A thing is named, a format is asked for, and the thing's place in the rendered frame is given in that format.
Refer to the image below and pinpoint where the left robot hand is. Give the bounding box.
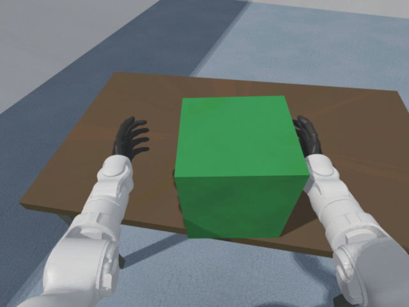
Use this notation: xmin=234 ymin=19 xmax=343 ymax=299
xmin=112 ymin=116 xmax=150 ymax=162

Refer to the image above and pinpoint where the right robot hand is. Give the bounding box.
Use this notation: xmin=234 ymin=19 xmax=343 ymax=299
xmin=293 ymin=115 xmax=323 ymax=158

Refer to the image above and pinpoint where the robot right forearm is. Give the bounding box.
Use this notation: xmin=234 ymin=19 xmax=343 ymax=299
xmin=303 ymin=154 xmax=409 ymax=260

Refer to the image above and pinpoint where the table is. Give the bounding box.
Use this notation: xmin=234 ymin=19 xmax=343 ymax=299
xmin=19 ymin=72 xmax=409 ymax=307

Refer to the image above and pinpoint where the robot left forearm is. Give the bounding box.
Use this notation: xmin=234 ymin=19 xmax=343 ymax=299
xmin=43 ymin=155 xmax=134 ymax=290

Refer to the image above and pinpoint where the robot left upper arm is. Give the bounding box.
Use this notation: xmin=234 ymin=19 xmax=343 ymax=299
xmin=17 ymin=238 xmax=120 ymax=307

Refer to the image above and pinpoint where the carton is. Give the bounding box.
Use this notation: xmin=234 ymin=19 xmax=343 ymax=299
xmin=174 ymin=95 xmax=310 ymax=239

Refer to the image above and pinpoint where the robot right upper arm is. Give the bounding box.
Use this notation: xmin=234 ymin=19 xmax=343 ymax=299
xmin=333 ymin=237 xmax=409 ymax=307

